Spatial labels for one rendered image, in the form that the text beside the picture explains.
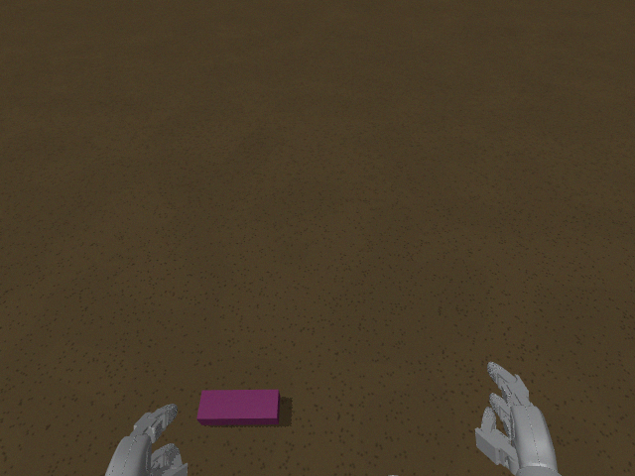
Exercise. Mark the carton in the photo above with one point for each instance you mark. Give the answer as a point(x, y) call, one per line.
point(231, 407)

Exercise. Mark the right robot hand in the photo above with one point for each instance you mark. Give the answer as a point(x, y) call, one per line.
point(523, 422)

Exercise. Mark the left robot hand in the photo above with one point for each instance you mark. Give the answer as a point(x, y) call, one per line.
point(133, 457)

